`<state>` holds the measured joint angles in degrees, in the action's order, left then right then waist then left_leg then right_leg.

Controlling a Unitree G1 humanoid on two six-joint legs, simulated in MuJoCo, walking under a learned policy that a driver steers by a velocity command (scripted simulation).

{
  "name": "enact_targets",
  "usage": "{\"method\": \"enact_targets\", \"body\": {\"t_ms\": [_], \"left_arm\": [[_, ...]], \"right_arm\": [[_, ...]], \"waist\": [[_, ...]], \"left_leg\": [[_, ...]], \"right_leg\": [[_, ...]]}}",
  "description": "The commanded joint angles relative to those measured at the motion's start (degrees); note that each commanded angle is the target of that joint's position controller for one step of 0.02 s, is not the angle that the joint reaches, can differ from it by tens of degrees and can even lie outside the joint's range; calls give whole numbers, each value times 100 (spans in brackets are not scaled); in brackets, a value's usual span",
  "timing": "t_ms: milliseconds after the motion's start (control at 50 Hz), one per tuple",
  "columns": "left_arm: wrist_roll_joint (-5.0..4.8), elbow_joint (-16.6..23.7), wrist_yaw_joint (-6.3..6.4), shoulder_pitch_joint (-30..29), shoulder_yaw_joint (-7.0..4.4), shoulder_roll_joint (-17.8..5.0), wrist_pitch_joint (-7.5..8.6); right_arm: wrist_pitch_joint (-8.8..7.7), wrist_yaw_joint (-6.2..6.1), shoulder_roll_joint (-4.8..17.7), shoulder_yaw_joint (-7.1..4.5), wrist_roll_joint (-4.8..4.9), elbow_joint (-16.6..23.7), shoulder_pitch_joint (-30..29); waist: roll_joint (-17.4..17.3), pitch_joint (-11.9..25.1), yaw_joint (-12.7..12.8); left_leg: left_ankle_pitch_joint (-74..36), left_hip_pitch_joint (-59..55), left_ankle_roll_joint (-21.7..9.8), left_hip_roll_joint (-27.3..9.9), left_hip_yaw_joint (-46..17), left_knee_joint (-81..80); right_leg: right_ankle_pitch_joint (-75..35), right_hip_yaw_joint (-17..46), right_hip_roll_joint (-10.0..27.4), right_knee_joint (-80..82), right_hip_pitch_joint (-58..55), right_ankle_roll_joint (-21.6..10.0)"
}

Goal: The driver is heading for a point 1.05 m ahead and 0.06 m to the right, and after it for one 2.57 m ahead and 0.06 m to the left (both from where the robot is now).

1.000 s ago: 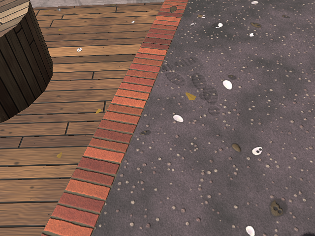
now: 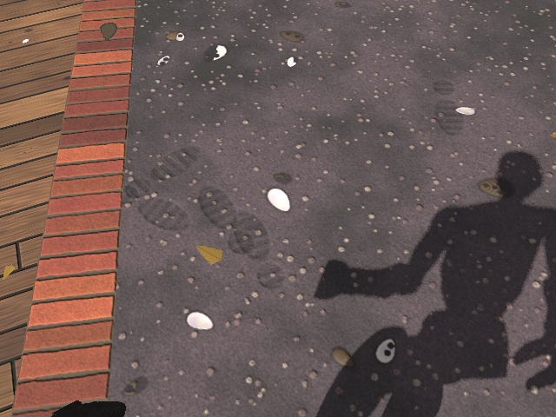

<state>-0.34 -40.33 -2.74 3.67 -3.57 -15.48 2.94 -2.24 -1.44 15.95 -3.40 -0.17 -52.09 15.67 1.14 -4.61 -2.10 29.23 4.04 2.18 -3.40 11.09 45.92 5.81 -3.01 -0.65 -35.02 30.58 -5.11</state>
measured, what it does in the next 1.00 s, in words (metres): walks ahead, turning right: left foot, then right foot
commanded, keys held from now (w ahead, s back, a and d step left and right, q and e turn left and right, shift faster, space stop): e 0.38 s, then no key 0.62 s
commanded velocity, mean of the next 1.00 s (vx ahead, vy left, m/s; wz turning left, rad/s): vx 0.06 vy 0.00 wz -0.35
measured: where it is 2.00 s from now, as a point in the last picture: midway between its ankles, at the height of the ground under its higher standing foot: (337, 375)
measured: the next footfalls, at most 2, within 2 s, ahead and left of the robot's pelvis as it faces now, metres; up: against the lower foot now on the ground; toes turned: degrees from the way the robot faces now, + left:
left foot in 0.48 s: +0.24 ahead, +0.13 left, +0.00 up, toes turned -21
right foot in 0.82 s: +0.12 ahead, -0.11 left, +0.00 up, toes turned -15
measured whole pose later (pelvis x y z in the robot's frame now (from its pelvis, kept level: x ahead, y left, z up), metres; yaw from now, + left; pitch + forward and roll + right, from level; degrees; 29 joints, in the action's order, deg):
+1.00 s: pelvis +0.14 +0.01 +0.02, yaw -19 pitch -1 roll +0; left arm 1.3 -42.0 0.3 13.2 -1.8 -12.8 -0.4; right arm 0.0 -0.6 14.3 -1.6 -0.9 -45.8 11.6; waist -1.2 -0.5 -1.2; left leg 14.3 14.6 3.0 -1.8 -2.9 29.5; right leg 18.1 3.6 -0.7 -30.2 11.4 0.6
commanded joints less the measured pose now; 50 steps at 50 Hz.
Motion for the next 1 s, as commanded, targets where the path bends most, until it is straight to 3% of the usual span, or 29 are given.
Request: {"method": "enact_targets", "body": {"t_ms": [20,40,60,80,100,120,200,280,340,420,460,480,500,520,540,560,600,640,680,720,760,780,800,820,840,860,880,920,1000], "left_arm": [[121,312,83,1575,-426,-1457,-31],[44,345,80,1188,-352,-1215,-9],[-59,341,98,887,-318,-1045,-6],[-71,387,140,665,-279,-906,-30],[21,437,157,585,-265,-893,-50],[80,478,159,521,-280,-924,-45],[42,509,266,587,-328,-1080,-86],[-26,621,420,559,-310,-1081,-277],[12,681,460,571,-332,-1155,-358],[28,739,433,577,-282,-1043,-444],[-27,764,447,544,-210,-903,-488],[50,768,451,789,-145,-703,-484],[76,791,425,1203,-110,-559,-427],[119,833,429,946,-194,-934,-359],[72,757,433,868,-298,-1212,-355],[39,643,451,842,-326,-1187,-412],[30,587,475,820,-279,-950,-545],[6,593,451,789,-176,-634,-578],[26,634,434,642,-88,-426,-566],[-2,631,387,523,-69,-408,-562],[-20,501,381,753,-110,-492,-534],[7,414,372,885,-105,-470,-513],[69,427,383,862,-105,-582,-496],[137,468,426,955,-148,-881,-488],[184,383,419,747,-156,-981,-493],[180,429,345,589,-84,-593,-453],[220,383,310,608,-33,-440,-411],[198,275,297,714,-31,-521,-310],[143,109,331,935,23,-418,-198]], "right_arm": [[-306,124,899,-86,51,635,147],[-317,113,866,-84,184,850,-298],[-279,30,765,-81,104,787,-370],[-196,-39,836,-120,36,781,-365],[-97,-50,865,-145,22,791,-276],[-39,-76,794,-155,0,808,-157],[94,-161,646,-131,-54,945,-271],[196,-152,635,-120,9,1167,-774],[155,-108,643,-118,29,1321,-1036],[-6,-11,682,-133,57,1374,-949],[-80,57,675,-154,31,1314,-630],[-87,46,987,-216,-78,1369,-588],[-14,11,1428,-296,-192,1450,-861],[-13,15,1076,-236,-235,1375,-522],[-34,31,949,-202,-148,1417,-483],[-38,38,870,-190,-77,1413,-585],[-21,64,763,-139,17,1425,-768],[38,98,678,-104,-12,1401,-866],[96,100,679,-110,-22,1376,-881],[156,114,782,-135,2,1321,-741],[199,101,799,-122,41,1267,-682],[199,102,722,-85,75,1233,-648],[154,107,654,-49,70,1154,-405],[82,141,550,6,-62,1159,-345],[20,172,283,63,-111,1142,-139],[33,159,411,66,-176,1122,-486],[54,154,511,30,-141,1131,-703],[124,93,520,18,-87,1093,-691],[173,23,454,8,-58,906,-475]], "waist": [[178,3188,790],[86,2333,662],[-374,1596,428],[-279,1265,262],[-94,1155,109],[35,1144,24],[234,1330,14],[465,1319,174],[665,1147,272],[828,1222,309],[729,1193,109],[195,1282,247],[-1330,1088,689],[-1692,1151,322],[-1219,1141,216],[-854,1081,242],[-752,956,291],[-947,952,334],[-1224,1036,243],[-1437,1091,70],[-1353,1051,160],[-1242,968,252],[-1032,967,188],[-431,1124,103],[517,1052,-226],[490,910,6],[391,694,98],[429,445,116],[283,373,100]], "left_leg": [[885,3286,42,456,-1794,3937],[350,3514,-72,245,-1694,3551],[-39,3492,-31,16,-1595,3077],[-290,3250,6,-101,-1592,2724],[-440,2830,16,-129,-1613,2571],[-525,2645,70,-79,-1563,2394],[-977,2717,313,91,-1523,1523],[-1489,2709,399,218,-1666,590],[-1482,2621,364,345,-1765,-43],[-1222,2165,180,438,-1700,-942],[-2334,1275,-59,298,-1600,-2286],[-3044,647,-377,-499,-2235,-2480],[-4752,233,-1177,-1487,-3322,-2465],[-5051,267,-1966,-2042,-4181,-2614],[-4982,202,-2007,-1896,-3960,-2521],[-4818,192,-1735,-1554,-3434,-2386],[-4632,276,-1445,-1215,-2904,-2317],[-4478,435,-1320,-865,-2405,-2377],[-4420,440,-1304,-750,-2210,-2375],[-4205,342,-1348,-770,-2263,-2359],[-3850,452,-1292,-798,-2360,-2270],[-3553,637,-1141,-719,-2312,-2250],[-3045,972,-847,-647,-2295,-2281],[-2400,1414,-506,-420,-2008,-1965],[-1498,1275,-181,47,-1464,-2020],[-1597,866,30,71,-1385,-1972],[-1764,850,64,106,-1375,-1918],[-2018,829,11,92,-1402,-1837],[-2173,744,18,77,-1422,-1855]], "right_leg": [[-3721,3911,2161,950,-5147,-1952],[-3375,3043,1882,1045,-4386,-1660],[-3004,2523,1538,1203,-3464,-1359],[-2769,2273,1375,1383,-2733,-1251],[-2738,2137,1239,1534,-2171,-1199],[-2875,2022,1130,1565,-1857,-1196],[-3148,1817,934,1421,-1636,-1105],[-1167,2164,762,1422,-1548,-798],[-248,2594,763,1396,-1561,-745],[-1102,2971,848,913,-1969,-711],[-991,2884,600,585,-1777,-411],[131,2544,279,91,-1339,-123],[2230,1496,-627,-840,-382,244],[3259,1207,-615,-1950,76,582],[3130,1320,-537,-2765,220,700],[2830,1348,-504,-3104,287,795],[2448,1416,-423,-3182,257,949],[2201,1064,-347,-2470,-166,1025],[2162,723,-148,-1453,-663,1063],[1927,548,-52,-492,-1087,1072],[1166,457,-56,582,-1586,934],[516,413,-75,1433,-1989,798],[10,687,109,1669,-2500,638],[-969,1240,690,1397,-3041,438],[-543,1363,906,1156,-2464,110],[537,1301,745,1275,-1865,45],[988,1204,568,1340,-1675,160],[905,1137,466,1363,-1450,300],[618,1087,425,1280,-1423,341]]}}
Over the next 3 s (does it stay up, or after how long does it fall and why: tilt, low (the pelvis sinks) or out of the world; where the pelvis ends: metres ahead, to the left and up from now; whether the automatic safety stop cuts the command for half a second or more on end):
stays up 1.05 -0.15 0.03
